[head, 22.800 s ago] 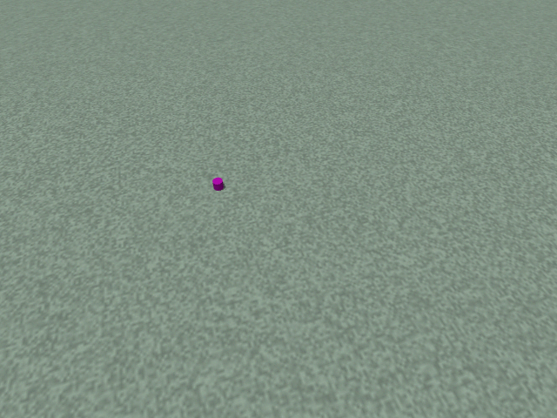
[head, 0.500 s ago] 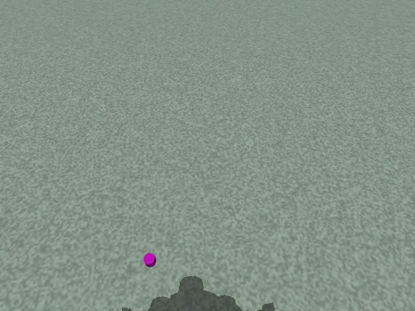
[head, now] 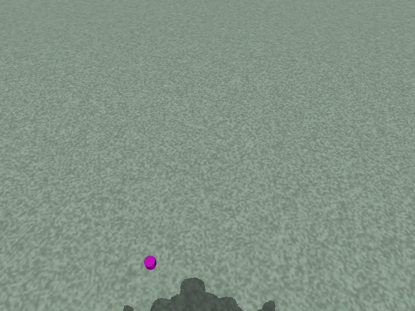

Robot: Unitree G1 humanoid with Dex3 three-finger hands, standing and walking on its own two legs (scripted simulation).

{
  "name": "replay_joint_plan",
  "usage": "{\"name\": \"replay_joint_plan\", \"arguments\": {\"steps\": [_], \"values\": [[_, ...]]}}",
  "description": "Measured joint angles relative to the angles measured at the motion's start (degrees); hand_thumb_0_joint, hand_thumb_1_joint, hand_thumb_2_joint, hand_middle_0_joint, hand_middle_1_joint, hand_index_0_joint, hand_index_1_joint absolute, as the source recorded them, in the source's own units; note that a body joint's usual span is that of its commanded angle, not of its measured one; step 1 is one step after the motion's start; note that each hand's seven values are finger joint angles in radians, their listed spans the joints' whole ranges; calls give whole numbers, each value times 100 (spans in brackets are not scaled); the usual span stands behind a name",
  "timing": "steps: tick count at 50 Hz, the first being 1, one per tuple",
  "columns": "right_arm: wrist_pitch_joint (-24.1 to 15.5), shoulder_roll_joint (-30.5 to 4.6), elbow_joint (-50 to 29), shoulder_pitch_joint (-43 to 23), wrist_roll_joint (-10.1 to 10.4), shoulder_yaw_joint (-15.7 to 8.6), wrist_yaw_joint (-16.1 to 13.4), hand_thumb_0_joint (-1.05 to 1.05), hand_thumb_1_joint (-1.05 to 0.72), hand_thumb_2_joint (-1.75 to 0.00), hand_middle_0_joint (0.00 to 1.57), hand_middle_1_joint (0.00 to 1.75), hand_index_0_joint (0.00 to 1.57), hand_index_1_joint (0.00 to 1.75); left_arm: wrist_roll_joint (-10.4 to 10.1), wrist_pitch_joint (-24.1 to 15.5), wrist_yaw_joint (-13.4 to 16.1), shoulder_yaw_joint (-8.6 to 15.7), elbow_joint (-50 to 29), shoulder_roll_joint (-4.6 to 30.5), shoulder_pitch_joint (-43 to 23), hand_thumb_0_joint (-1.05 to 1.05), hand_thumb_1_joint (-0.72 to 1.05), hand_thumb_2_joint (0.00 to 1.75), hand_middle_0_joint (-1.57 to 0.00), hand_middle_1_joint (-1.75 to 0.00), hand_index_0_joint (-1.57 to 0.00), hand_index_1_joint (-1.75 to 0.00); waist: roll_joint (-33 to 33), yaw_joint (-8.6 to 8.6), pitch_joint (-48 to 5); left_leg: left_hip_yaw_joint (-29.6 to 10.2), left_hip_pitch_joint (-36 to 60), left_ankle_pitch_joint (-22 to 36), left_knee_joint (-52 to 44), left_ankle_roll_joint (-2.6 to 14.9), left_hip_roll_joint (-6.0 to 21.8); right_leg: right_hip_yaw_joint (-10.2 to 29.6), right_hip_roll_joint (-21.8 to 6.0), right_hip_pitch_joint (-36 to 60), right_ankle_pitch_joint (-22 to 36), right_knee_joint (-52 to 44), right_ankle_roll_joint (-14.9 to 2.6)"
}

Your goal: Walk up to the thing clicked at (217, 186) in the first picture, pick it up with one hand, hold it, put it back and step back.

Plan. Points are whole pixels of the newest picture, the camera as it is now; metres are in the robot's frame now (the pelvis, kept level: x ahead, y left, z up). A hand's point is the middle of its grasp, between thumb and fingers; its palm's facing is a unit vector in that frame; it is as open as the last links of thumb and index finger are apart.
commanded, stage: stand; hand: left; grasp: from above
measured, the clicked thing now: (150, 262) +0.44 +0.26 -0.76
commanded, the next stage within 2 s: rise first in 0.04 s
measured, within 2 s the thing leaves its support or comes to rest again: neither
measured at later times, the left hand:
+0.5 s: hand out of the picture +0.14 +0.25 -0.18, palm faces -0.07 -0.92 -0.38, open 10.8 cm
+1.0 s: hand out of the picture +0.11 +0.27 -0.23, palm faces -0.18 -0.86 -0.47, open 14.0 cm
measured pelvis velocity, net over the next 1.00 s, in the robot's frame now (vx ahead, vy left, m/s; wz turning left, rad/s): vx -0.02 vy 0.01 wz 0.00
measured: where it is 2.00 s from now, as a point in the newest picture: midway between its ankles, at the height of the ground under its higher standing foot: outside the picture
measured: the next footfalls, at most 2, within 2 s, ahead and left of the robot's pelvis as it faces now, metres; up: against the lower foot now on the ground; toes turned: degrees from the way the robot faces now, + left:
none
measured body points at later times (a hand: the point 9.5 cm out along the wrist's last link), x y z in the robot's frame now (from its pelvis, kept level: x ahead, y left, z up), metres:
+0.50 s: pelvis -0.02 +0.00 -0.03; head +0.04 +0.01 +0.41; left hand +0.14 +0.30 -0.15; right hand +0.08 -0.26 -0.15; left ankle +0.00 +0.13 -0.75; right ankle -0.04 -0.13 -0.75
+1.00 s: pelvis -0.02 +0.01 -0.10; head +0.08 +0.03 +0.34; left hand +0.12 +0.31 -0.20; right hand +0.16 -0.24 -0.18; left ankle +0.00 +0.13 -0.75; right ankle -0.04 -0.13 -0.75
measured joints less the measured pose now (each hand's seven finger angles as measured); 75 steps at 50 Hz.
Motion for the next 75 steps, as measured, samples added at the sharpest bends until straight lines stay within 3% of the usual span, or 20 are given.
{"name": "replay_joint_plan", "arguments": {"steps": [8,12,16,20,23,28,34,43,53,57,64,69,75], "values": [[-8,-5,11,36,-2,-5,1,1,-91,-90,20,30,20,30,3,-7,-2,12,6,4,23,1,90,89,-20,-30,-21,-30,3,2,10,2,18,18,-26,-6,5,2,4,6,6,-3,-6],[-125,63,-892,387,250,4,-158,1,-92,-91,20,30,20,30,-106,-94,62,275,-263,-152,-294,1,84,90,-22,-36,-21,-36,43,-17,-21,-92,-634,-128,494,5,-13,-80,-1,-617,-183,538,-14],[-152,329,-1437,451,217,-75,-177,1,-91,-91,20,30,20,30,226,-74,-137,646,-220,-113,-910,1,68,89,-23,-49,-22,-50,-19,-66,-82,-110,-1436,-321,1146,-19,21,-74,41,-1441,-404,1237,-37],[-121,554,-1872,630,177,-158,-116,1,-91,-90,20,30,20,30,643,51,-261,885,-564,-26,-968,1,45,86,-22,-67,-22,-67,-81,-121,-269,-70,-1996,-566,1715,-29,55,-17,78,-2029,-639,1824,-48],[-65,596,-2130,785,201,-160,-80,1,-91,-90,20,30,20,30,820,329,-205,857,-866,-58,-828,1,24,86,-21,-78,-22,-77,-35,-145,-412,-76,-2241,-715,2011,-20,54,-16,79,-2252,-771,2082,-35],[-111,584,-2520,834,212,-178,-29,1,-91,-90,21,30,20,30,943,773,-121,845,-1372,-154,-463,1,-9,86,-20,-89,-21,-88,49,-160,-604,-76,-2815,-1006,2642,9,51,-2,82,-2804,-1043,2670,-2],[-348,590,-2840,722,167,-227,-71,1,-91,-90,21,30,20,30,1095,875,-93,894,-2264,-202,23,1,-35,89,-18,-95,-18,-95,29,-96,-722,-111,-3612,-1384,3510,23,37,-14,79,-3575,-1434,3528,24],[-551,671,-3107,496,107,-196,-151,1,-91,-90,20,30,20,30,1302,1140,-51,797,-3415,-190,595,0,-50,95,-14,-99,-13,-100,31,-93,-880,-206,-4353,-1777,4352,32,57,-85,114,-4235,-1807,4271,42],[-727,695,-3366,456,45,-130,-118,1,-91,-90,21,30,20,30,1592,1299,20,719,-3875,-111,771,0,-52,95,-12,-101,-12,-101,51,-140,-1059,-272,-5106,-2033,5040,42,61,-128,135,-4938,-2061,4909,57],[-842,638,-3405,393,15,-122,-58,1,-90,-90,21,30,20,30,1907,1053,44,754,-3592,30,477,0,-53,95,-12,-101,-12,-101,39,-151,-1151,-278,-5741,-2162,5545,40,51,-116,135,-5583,-2223,5457,57],[-996,478,-3214,112,-2,-209,63,1,-90,-90,21,30,20,30,2703,281,141,805,-3053,385,-396,0,-53,96,-11,-102,-11,-102,33,-158,-1307,-302,-7360,-2487,6904,17,29,-82,146,-7218,-2638,6924,77],[-934,401,-2963,-124,4,-260,130,1,-90,-90,21,30,20,30,3332,-253,314,893,-2614,686,-1249,0,-54,97,-11,-103,-11,-104,50,-137,-1342,-356,-8539,-2639,7875,-23,42,-84,196,-8402,-2846,7953,65],[-772,379,-2658,-276,-38,-317,233,1,-89,-90,20,30,20,30,3982,-566,439,907,-1970,976,-2325,0,-53,99,-10,-105,-10,-106,113,-57,-1207,-473,-9676,-2660,8818,-66,91,-136,304,-9537,-2884,8908,46]]}}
